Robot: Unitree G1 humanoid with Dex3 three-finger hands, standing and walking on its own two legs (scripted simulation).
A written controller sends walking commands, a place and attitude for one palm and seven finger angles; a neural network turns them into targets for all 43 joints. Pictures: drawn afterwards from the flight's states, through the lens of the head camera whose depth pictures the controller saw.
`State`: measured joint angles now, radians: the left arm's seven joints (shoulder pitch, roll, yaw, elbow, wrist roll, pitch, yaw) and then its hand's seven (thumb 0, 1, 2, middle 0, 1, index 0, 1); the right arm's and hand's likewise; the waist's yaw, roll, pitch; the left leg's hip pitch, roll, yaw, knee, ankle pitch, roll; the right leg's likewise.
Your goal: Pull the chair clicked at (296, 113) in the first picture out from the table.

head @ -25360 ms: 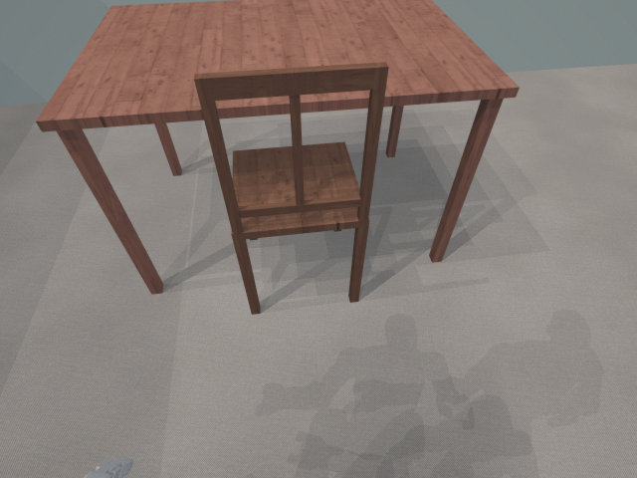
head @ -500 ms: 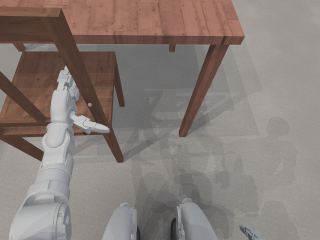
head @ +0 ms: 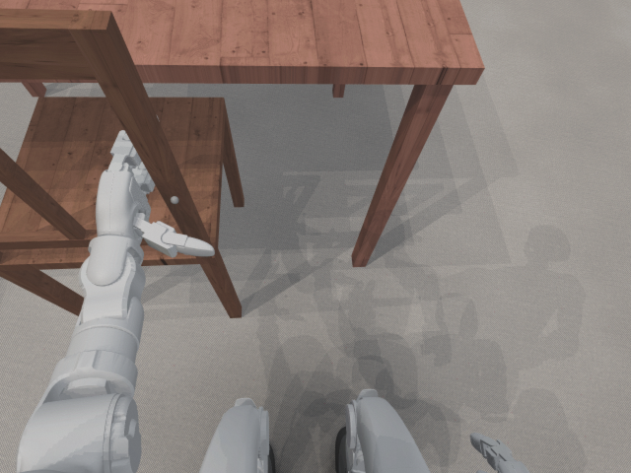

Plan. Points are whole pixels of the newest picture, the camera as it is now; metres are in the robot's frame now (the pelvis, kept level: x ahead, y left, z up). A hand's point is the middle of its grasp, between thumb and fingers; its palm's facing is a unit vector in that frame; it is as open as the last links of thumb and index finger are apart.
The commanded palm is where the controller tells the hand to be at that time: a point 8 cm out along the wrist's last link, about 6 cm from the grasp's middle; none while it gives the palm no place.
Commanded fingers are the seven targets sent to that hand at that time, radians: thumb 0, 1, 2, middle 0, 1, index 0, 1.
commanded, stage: hook a spindle and tug to test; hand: left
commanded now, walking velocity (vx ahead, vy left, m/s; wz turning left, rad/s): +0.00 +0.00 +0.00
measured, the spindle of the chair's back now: (13, 177) +0.47 +0.36 +0.03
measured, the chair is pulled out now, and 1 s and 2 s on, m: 0.00 0.01 0.08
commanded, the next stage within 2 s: step backward, pulling the chair out in 1.24 s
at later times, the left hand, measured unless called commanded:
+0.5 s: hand (177, 199) +0.44 +0.16 +0.03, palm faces +0.03 -1.00 -0.03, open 7.9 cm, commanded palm +0.41 +0.21 +0.03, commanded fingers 0.00 0.84 0.88 -0.50 -1.45 -0.50 -1.45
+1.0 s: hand (174, 211) +0.43 +0.17 +0.03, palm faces +0.02 -1.00 -0.02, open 6.0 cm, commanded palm +0.39 +0.22 +0.03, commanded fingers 0.00 0.90 0.90 -0.50 -1.45 -0.50 -1.45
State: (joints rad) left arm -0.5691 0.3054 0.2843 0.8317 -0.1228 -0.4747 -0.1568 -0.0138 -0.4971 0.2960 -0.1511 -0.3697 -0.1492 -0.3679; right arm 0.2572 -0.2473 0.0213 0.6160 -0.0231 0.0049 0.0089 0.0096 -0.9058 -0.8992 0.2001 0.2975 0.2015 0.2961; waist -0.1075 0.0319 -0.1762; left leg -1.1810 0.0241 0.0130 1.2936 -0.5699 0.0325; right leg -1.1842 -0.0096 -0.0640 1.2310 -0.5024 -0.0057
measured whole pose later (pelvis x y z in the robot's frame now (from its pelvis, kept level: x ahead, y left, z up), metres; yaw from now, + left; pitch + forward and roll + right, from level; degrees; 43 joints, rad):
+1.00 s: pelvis +0.01 +0.00 +0.01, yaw +0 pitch +25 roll -2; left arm -0.42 0.27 0.25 0.69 -0.15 -0.44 -0.14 0.01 0.64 0.78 -0.37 -1.39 -0.36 -1.44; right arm 0.26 -0.24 0.01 0.59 -0.01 0.01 0.02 0.01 -0.91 -0.90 0.20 0.30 0.20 0.30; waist -0.09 0.03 -0.19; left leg -1.13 0.03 0.03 1.26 -0.58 0.03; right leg -1.14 0.00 -0.05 1.21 -0.51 0.00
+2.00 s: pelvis -0.01 +0.00 +0.10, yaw -1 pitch +8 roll -1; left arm -0.39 0.22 0.10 0.92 -0.09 -0.26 0.07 0.06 0.62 0.75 -0.28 -0.98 -0.49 -1.44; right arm 0.24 -0.20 0.03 0.65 0.05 0.14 -0.12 0.01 -0.91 -0.90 0.20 0.30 0.20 0.30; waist -0.06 0.00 0.06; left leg -0.50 0.01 0.07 0.65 -0.29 0.03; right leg -0.52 0.00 0.00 0.61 -0.22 0.00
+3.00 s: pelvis -0.11 -0.01 +0.10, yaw +2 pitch +4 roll +1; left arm -0.48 0.16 -0.01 0.99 -0.06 -0.20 0.08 0.08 0.56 0.77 -0.26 -1.14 -0.49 -1.44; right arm 0.22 -0.24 0.02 0.71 0.04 0.03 -0.12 0.01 -0.91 -0.90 0.20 0.30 0.20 0.30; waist -0.05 0.01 0.12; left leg -0.39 -0.01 -0.03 0.67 -0.34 -0.03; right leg -0.52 -0.01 -0.01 0.60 -0.15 -0.02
